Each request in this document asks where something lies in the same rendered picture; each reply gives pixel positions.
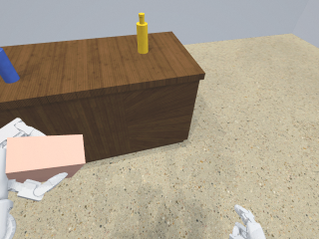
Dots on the robot left forearm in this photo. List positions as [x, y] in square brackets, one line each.
[7, 221]

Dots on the robot right hand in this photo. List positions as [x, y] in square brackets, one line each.
[253, 230]

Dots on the sponge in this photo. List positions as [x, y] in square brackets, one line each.
[39, 158]

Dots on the robot left hand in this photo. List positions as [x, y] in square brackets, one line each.
[30, 189]

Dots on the table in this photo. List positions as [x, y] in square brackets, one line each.
[121, 101]

